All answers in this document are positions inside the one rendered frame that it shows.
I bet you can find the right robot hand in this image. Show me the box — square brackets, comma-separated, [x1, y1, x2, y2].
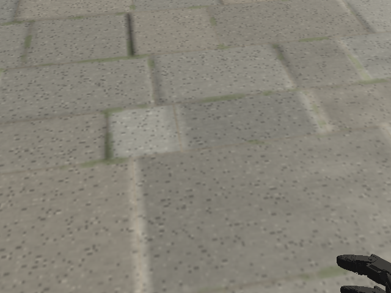
[337, 254, 391, 293]

